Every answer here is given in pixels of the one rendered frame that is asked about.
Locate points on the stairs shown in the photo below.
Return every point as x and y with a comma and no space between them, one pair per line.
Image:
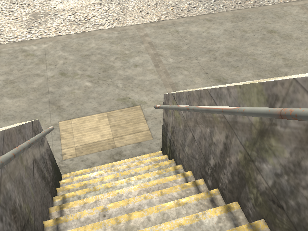
145,193

